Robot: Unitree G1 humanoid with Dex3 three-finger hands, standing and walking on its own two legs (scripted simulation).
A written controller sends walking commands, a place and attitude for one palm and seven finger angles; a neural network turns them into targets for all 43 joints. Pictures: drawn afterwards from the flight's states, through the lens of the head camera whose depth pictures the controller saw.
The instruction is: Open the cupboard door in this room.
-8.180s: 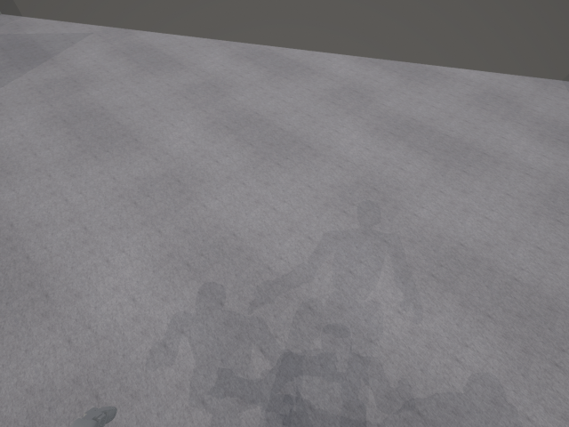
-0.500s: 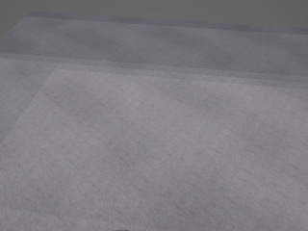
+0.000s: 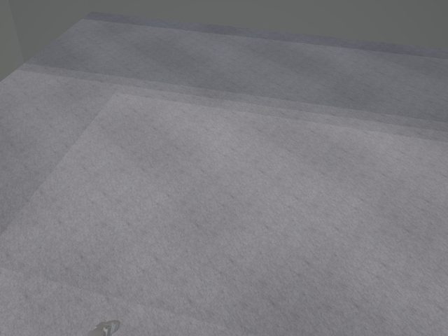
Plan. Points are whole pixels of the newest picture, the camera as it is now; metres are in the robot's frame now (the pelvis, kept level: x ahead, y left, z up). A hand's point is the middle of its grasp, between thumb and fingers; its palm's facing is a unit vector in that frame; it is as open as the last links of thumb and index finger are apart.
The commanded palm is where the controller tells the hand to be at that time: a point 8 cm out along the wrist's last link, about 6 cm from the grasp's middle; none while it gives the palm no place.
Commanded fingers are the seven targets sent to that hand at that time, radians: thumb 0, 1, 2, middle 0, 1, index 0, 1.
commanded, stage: turn or walk to find it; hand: left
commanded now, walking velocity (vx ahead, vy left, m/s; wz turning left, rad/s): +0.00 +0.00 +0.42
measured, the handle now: out of the picture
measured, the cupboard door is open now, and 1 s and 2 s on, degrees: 0 0 0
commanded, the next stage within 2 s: none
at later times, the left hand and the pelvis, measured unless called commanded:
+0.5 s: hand out of the picture -0.04 +0.16 -0.16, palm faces +0.28 -0.92 -0.27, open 7.3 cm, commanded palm none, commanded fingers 0.00 0.90 0.90 -0.20 -0.30 -0.20 -0.30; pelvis -0.03 -0.04 +0.00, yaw +15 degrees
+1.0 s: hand out of the picture -0.08 +0.22 -0.16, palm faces +0.44 -0.86 -0.25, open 7.4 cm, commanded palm none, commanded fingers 0.00 0.90 0.90 -0.20 -0.30 -0.20 -0.30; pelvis -0.07 -0.01 +0.00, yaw +25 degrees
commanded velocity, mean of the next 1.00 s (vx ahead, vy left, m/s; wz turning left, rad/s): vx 0.00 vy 0.00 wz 0.42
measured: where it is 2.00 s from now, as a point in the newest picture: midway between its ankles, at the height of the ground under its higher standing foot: outside the picture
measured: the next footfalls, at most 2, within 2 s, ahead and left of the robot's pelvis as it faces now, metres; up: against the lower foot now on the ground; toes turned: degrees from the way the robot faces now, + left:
right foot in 0.08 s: +0.03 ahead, -0.12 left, +0.00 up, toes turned -1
left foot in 0.62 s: -0.05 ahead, +0.10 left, +0.00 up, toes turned +23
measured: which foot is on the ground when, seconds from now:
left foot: down 0.00-0.08, up 0.10-0.60, down 0.62-1.00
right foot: up 0.00-0.06, down 0.08-0.62, up 0.64-1.00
